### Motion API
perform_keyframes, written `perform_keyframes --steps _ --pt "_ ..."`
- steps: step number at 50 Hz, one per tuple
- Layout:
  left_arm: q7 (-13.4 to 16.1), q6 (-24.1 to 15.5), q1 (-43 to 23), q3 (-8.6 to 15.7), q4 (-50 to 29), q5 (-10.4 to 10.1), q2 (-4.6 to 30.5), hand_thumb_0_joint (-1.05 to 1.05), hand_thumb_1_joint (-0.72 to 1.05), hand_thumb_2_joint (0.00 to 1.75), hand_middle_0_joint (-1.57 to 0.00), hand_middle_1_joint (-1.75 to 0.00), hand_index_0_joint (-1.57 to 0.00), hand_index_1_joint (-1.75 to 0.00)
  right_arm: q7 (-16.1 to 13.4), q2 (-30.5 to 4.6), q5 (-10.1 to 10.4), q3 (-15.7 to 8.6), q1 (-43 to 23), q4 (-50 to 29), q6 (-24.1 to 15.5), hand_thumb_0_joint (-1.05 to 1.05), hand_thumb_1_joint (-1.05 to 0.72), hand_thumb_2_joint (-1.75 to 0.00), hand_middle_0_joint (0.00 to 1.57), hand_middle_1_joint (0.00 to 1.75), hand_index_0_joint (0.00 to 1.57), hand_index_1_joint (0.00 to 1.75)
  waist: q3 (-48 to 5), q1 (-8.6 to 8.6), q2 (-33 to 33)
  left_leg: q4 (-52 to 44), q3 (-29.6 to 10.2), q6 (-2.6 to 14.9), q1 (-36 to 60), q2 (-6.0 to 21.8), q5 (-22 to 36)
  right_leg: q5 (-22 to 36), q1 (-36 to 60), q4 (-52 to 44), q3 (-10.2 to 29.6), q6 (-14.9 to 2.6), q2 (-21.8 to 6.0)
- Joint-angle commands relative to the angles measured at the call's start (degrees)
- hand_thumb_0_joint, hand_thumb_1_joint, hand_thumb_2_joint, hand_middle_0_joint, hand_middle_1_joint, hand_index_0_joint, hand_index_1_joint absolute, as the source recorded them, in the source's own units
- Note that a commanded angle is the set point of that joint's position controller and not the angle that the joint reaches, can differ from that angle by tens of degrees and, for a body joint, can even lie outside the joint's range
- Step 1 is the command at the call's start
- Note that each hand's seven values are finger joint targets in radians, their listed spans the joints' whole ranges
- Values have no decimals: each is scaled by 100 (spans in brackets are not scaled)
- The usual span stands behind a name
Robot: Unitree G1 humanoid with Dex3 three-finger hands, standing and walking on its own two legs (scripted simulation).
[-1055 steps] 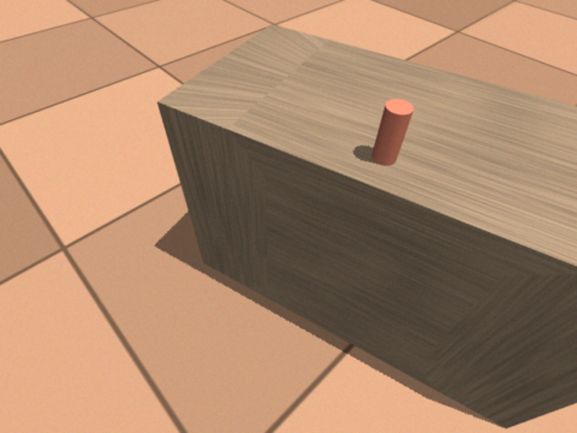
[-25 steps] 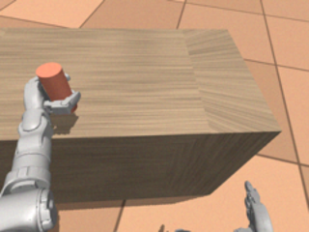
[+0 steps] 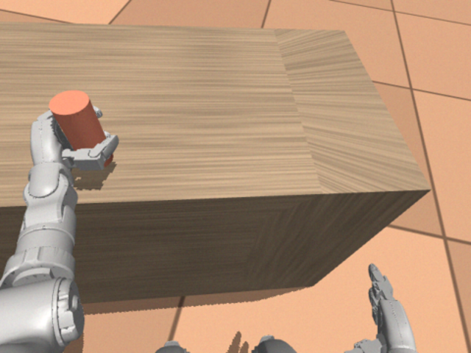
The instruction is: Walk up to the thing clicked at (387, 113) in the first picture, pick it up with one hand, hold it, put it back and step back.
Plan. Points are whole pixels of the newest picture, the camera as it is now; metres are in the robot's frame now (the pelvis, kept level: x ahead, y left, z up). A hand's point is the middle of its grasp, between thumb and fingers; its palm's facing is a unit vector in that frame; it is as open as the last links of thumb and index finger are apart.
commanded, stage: lower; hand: left
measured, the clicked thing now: (85, 133) +0.45 +0.22 +0.10
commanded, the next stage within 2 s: loosen in 0.22 s
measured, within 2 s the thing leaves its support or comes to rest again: rests again in 0.12 s
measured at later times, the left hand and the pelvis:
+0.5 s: hand (92, 144) +0.46 +0.22 +0.07, palm faces +0.21 -0.98 +0.01, open 7.9 cm; pelvis +0.00 +0.00 -0.01, yaw +0 degrees
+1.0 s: hand (91, 141) +0.46 +0.22 +0.07, palm faces +0.22 -0.98 +0.01, open 13.9 cm; pelvis +0.00 +0.00 -0.01, yaw +0 degrees
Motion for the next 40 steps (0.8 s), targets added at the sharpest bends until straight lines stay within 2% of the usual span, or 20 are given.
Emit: perform_keyframes --steps 1,3,4,5,8,9,11,13,15,17,19,21,27,29,30,31,32,34,37,40 --pt "20 -634 -2875 338 -1751 -94 1543 0 32 131 -137 -144 -137 -146 -16 -787 7 -401 77 -1111 -235 0 53 -5 5 5 5 5 -2763 81 664 -470 135 122 1730 -62 2154 1917 817 -372 -341 -297 110" --pt "27 -568 -2473 169 -1148 -55 1244 0 32 130 -137 -144 -137 -145 -5 -727 -7 -362 190 -1102 -209 0 53 -5 5 5 5 5 -2344 -35 464 -461 120 144 1556 -56 1914 1703 612 -393 -358 -284 131" --pt "31 -609 -2568 213 -1374 -61 1312 0 32 131 -138 -144 -138 -146 16 -671 -4 -318 61 -1136 -216 0 53 -5 5 5 5 5 -2334 44 534 -465 135 146 1446 -71 1846 1677 658 -402 -346 -283 127" --pt "78 -646 -2741 320 -1570 -45 1489 0 32 132 -138 -145 -138 -147 3 -807 -9 -445 19 -1291 -219 0 53 -6 5 5 5 5 -2550 40 606 -462 147 138 1538 -79 1825 1683 718 -374 -332 -286 127" --pt "130 -688 -2581 263 -1404 1 1398 0 31 132 -138 -146 -138 -147 33 -860 -51 -486 170 -1326 -180 0 53 -6 5 5 5 5 -2565 -12 631 -415 62 89 1629 -15 2009 1650 513 -293 -388 -322 154" --pt "132 -743 -2857 147 -1760 11 1333 0 31 131 -137 -144 -137 -146 38 -812 -39 -440 -8 -1532 -200 0 53 -6 5 5 5 5 -2710 29 768 -414 72 82 1719 -34 2029 1670 568 -265 -380 -330 148" --pt "137 -769 -2712 222 -1554 10 1415 0 33 133 -138 -146 -138 -148 44 -845 -51 -491 183 -1300 -163 0 53 -6 5 5 5 5 -2508 20 781 -433 28 48 1614 -5 1953 1511 437 -229 -409 -348 173" --pt "120 -746 -2639 58 -1279 33 1132 0 30 133 -138 -146 -138 -147 52 -811 -55 -466 217 -1330 -165 0 53 -6 5 5 5 5 -2488 -79 667 -396 3 51 1623 26 1959 1503 335 -209 -414 -347 169" --pt "108 -794 -2720 175 -1521 -4 1255 0 30 133 -138 -146 -138 -148 57 -755 -55 -396 241 -1484 -140 0 53 -6 5 5 5 5 -2767 -61 637 -325 70 95 1609 -13 2000 1705 527 -209 -371 -309 147" --pt "106 -750 -2424 112 -1013 -19 1042 0 36 125 -140 -142 -142 -142 66 -690 -68 -344 477 -1283 -99 0 53 -5 5 5 5 5 -2237 -121 389 -336 87 129 1280 -40 1747 1574 386 -238 -359 -291 150" --pt "112 -833 -2824 236 -1688 -44 1375 0 23 109 -132 -128 -135 -126 63 -893 -52 -471 277 -1705 -111 0 53 -4 5 5 5 5 -2863 -40 688 -285 107 119 1600 -66 1984 1751 568 -199 -342 -298 120" --pt "91 -744 -2552 138 -1151 0 1202 0 17 93 -124 -119 -128 -116 58 -906 -61 -544 468 -1489 -51 0 53 -4 5 5 5 5 -2336 -121 495 -308 99 117 1446 -46 1888 1651 342 -217 -364 -292 148" --pt "99 -779 -2663 100 -1287 13 1166 0 -19 60 -109 -95 -113 -91 103 -756 -53 -373 290 -1595 1 0 52 -4 5 5 5 5 -2425 -28 657 -372 40 67 1432 -20 1729 1399 305 -161 -398 -345 151" --pt "93 -797 -2692 152 -1227 21 1217 0 -24 59 -94 -84 -97 -83 95 -805 -61 -422 214 -1682 8 0 53 -5 5 5 5 5 -2429 -51 549 -364 35 71 1373 -17 1695 1395 313 -166 -399 -339 158" --pt "96 -880 -3157 221 -1874 4 1438 0 -29 53 -90 -79 -92 -78 94 -811 -60 -421 169 -1851 1 0 52 -5 5 5 5 5 -2907 17 791 -312 101 80 1502 -62 1827 1624 598 -161 -346 -322 123" --pt "92 -763 -2621 127 -972 17 1190 0 -31 49 -87 -74 -88 -73 74 -780 -48 -410 315 -1702 32 0 52 -5 5 5 5 5 -2535 -120 430 -290 123 138 1319 -75 1662 1574 533 -186 -339 -279 122" --pt "72 -758 -2440 108 -959 -7 1113 0 -31 47 -82 -69 -83 -69 85 -699 -49 -336 493 -1572 63 0 53 -5 5 5 5 5 -2336 -74 281 -285 140 171 1060 -99 1573 1584 593 -214 -308 -254 112" --pt "63 -767 -2571 264 -1133 14 1358 0 -34 41 -74 -61 -74 -61 69 -832 -55 -431 368 -1706 52 0 52 -5 5 5 5 5 -2681 -87 441 -220 177 176 1227 -106 1756 1778 662 -192 -268 -245 94" --pt "40 -720 -2413 247 -910 32 1307 0 -35 38 -65 -53 -64 -53 83 -841 -61 -451 476 -1557 111 0 53 -5 5 5 5 5 -2261 -83 388 -280 159 165 1137 -106 1541 1504 399 -250 -300 -262 123" --pt "31 -735 -2499 246 -1012 37 1309 0 -34 33 -57 -45 -56 -45 125 -766 -36 -389 297 -1660 117 0 53 -5 5 5 5 5 -2312 -37 508 -332 129 136 1146 -88 1444 1338 343 -213 -323 -302 136"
